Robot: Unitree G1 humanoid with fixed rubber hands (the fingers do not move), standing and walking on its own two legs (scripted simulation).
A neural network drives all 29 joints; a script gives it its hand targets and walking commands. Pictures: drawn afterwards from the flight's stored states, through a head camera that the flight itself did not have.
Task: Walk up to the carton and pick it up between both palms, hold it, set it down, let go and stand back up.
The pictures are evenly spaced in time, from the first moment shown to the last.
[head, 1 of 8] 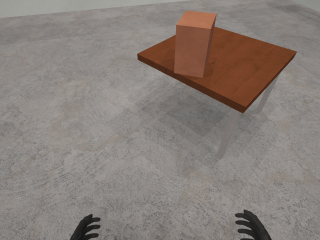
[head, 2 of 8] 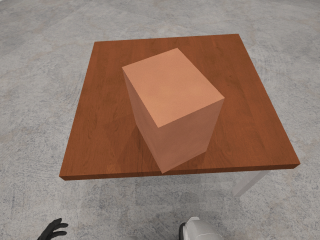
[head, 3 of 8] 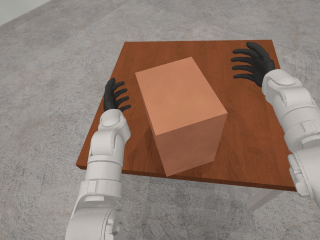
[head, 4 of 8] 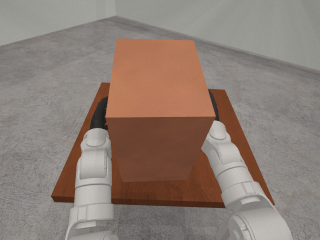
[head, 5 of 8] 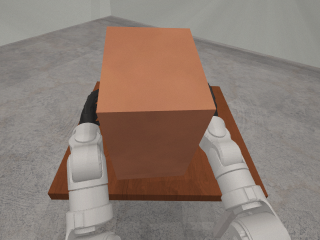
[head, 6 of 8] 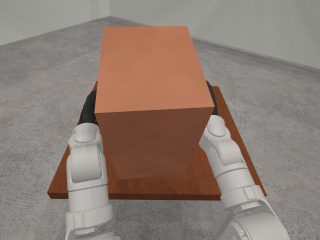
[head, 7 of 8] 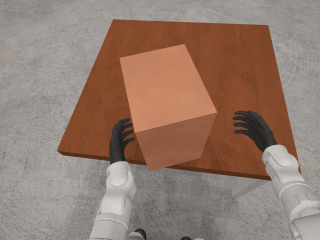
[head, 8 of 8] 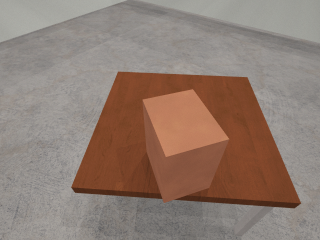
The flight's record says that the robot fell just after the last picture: no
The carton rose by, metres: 0.26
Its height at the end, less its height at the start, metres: +0.00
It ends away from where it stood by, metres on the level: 0.02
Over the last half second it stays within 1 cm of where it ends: yes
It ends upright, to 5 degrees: yes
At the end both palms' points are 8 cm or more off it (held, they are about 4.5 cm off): yes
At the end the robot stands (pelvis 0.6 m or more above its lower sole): yes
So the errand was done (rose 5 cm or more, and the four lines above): yes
